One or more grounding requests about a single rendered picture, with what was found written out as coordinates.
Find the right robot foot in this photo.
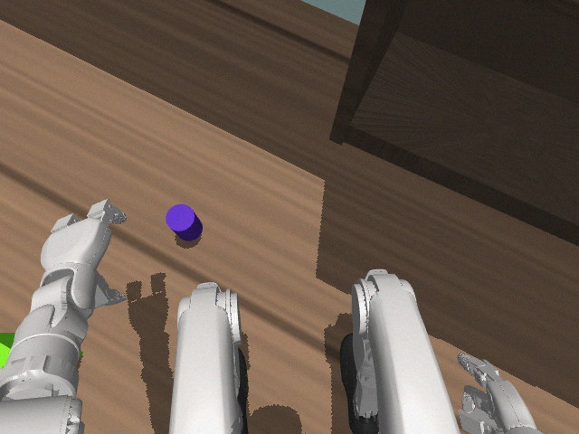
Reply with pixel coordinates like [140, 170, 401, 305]
[340, 333, 379, 434]

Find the left robot arm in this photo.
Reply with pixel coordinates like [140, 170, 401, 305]
[0, 263, 98, 434]

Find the right robot hand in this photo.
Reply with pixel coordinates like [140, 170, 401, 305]
[458, 354, 537, 434]

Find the bookshelf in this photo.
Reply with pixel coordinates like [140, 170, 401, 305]
[329, 0, 579, 246]

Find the left robot hand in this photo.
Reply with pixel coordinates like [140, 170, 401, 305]
[41, 199, 127, 309]

